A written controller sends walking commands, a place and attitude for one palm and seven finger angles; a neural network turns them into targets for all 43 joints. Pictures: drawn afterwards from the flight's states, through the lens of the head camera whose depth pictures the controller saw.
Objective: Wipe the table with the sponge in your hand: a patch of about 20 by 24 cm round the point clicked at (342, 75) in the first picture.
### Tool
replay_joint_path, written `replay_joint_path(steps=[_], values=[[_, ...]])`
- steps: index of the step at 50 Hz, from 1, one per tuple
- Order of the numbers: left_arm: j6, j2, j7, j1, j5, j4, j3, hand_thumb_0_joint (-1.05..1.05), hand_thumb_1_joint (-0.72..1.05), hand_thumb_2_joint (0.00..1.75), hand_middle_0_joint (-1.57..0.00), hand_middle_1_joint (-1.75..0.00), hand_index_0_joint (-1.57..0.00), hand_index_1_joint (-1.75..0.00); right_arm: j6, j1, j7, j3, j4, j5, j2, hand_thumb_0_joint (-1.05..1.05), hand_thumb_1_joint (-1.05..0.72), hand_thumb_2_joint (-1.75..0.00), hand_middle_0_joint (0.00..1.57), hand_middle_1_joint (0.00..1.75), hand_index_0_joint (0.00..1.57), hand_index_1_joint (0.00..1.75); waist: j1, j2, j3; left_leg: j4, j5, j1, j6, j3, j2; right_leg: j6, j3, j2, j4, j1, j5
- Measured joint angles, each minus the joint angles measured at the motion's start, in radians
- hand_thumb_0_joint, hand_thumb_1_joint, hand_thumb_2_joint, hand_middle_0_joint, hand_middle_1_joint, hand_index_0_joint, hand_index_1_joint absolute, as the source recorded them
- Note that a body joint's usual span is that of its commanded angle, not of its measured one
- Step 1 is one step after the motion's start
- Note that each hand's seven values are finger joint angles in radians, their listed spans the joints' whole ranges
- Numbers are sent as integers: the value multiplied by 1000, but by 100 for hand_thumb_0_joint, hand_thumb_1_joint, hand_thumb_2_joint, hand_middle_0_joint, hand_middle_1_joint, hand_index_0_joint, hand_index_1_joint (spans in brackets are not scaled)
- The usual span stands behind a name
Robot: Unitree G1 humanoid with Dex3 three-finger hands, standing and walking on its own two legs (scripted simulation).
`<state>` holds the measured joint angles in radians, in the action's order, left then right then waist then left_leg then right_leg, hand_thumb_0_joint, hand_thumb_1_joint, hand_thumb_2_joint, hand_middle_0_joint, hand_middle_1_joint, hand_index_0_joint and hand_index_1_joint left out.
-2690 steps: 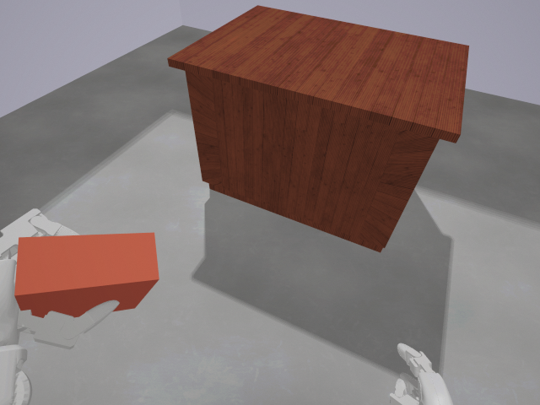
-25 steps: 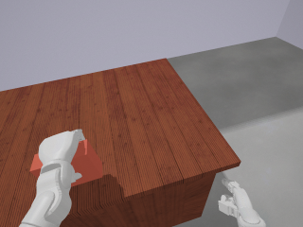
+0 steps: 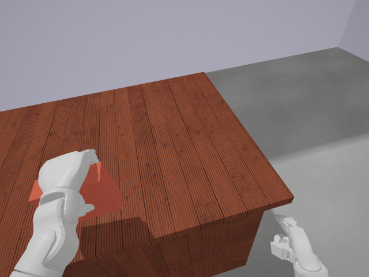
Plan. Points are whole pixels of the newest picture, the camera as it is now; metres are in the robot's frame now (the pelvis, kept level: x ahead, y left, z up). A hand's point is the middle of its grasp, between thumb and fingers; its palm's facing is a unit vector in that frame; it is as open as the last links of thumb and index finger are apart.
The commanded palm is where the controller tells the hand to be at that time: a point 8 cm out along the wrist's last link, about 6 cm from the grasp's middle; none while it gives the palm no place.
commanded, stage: lift the sponge slowly off the table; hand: left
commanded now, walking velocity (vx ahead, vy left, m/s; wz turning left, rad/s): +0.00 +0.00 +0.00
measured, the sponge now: (84, 200) +0.24 +0.28 +0.05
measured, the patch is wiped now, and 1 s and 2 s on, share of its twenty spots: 1.00 1.00 1.00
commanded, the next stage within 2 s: bring the sponge back beside the body in 0.64 s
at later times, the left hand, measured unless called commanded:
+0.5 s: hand (77, 172) +0.25 +0.26 +0.14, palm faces +0.16 -0.17 -0.97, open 9.6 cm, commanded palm +0.21 +0.26 +0.21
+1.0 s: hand (70, 178) +0.24 +0.28 +0.13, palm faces +0.12 -0.15 -0.98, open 9.6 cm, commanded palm +0.20 +0.27 +0.20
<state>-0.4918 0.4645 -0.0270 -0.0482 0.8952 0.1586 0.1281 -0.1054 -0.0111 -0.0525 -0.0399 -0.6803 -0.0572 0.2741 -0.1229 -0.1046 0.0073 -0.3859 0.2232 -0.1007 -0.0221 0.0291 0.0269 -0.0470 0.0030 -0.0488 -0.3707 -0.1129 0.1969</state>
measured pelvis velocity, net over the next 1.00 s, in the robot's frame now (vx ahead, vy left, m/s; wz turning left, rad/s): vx -0.01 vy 0.00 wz -0.01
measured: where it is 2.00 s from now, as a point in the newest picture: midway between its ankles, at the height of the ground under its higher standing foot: outside the picture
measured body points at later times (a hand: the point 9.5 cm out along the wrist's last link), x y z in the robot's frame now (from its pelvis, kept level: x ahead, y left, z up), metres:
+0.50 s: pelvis +0.00 +0.00 +0.00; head -0.03 -0.04 +0.45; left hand +0.24 +0.27 +0.19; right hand +0.25 -0.20 -0.08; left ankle -0.01 +0.11 -0.75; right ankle +0.01 -0.09 -0.75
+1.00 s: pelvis -0.01 +0.00 +0.00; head -0.03 -0.04 +0.45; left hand +0.23 +0.28 +0.19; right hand +0.25 -0.20 -0.07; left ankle -0.01 +0.11 -0.74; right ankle +0.01 -0.09 -0.75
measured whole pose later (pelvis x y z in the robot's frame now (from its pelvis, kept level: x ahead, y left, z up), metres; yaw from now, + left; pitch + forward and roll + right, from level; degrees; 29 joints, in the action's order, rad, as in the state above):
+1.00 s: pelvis -0.01 +0.00 +0.00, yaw -1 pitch -3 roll +0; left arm -0.55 0.52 -0.08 -0.07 0.84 0.29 0.06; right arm -0.11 -0.01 -0.03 -0.06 -0.64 -0.06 0.27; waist -0.12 -0.11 0.02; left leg -0.40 0.22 -0.12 -0.02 0.01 0.03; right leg -0.04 0.02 -0.05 -0.40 -0.15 0.20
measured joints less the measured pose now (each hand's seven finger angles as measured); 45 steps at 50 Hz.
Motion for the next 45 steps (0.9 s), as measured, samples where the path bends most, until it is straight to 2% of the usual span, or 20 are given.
replay_joint_path(steps=[8, 16, 23, 31, 36, 45], values=[[17, -4, 1, 44, 5, 29, 17, -1, -49, 110, -76, -141, -81, -137, 11, 1, -2, 2, -1, -2, -9, 1, -91, -90, 20, 30, 17, 28, -1, -4, -1, 18, -13, 6, -4, -6, 5, 4, 7, 5, 9, 1, -10], [-34, 4, -5, 54, -28, 58, -11, -1, -49, 110, -76, -141, -81, -137, -12, -8, 16, -10, 8, -4, -13, 1, -91, -90, 20, 30, 17, 28, 6, -2, 11, 25, -15, 4, -4, -19, 5, 6, 20, 5, 3, -11, -10], [-72, 17, -28, 29, -43, 119, -22, -1, -49, 110, -76, -141, -81, -137, -19, -3, 19, -9, 20, -6, 0, 1, -91, -90, 20, 30, 18, 29, 0, -3, 7, 11, -10, -1, -5, -16, 5, 6, 17, 4, -5, -13, -6], [-71, 38, -39, 69, -41, 108, -14, -1, -49, 109, -76, -141, -81, -137, -11, -6, 1, -10, 14, -9, 2, 1, -91, -90, 20, 30, 17, 28, -8, -3, -2, 6, -14, -5, -4, -7, 6, 5, 8, 6, -5, -12, -10], [-67, 30, -47, 99, -39, 78, -10, -1, -49, 109, -76, -141, -81, -137, -3, -10, -1, -17, 15, -11, -5, 1, -91, -90, 20, 30, 17, 28, -1, -4, 0, 12, -21, -13, -3, -7, 7, 4, 8, 7, -5, -22, -14], [-59, 42, -53, 44, -47, 93, -41, -1, -49, 109, -76, -141, -81, -137, -9, -7, 16, -27, 32, -4, -10, 1, -91, -90, 20, 30, 19, 29, 9, -4, 10, 0, -10, -22, -1, -18, 1, 3, 19, 1, -19, -36, -7]])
